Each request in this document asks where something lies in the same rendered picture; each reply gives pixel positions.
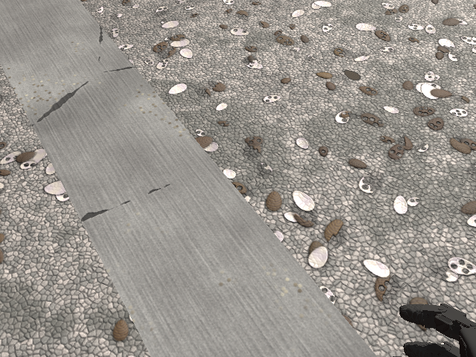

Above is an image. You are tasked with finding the robot right hand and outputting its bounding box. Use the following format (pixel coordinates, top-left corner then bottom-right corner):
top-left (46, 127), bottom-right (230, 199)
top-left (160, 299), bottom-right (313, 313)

top-left (393, 303), bottom-right (476, 357)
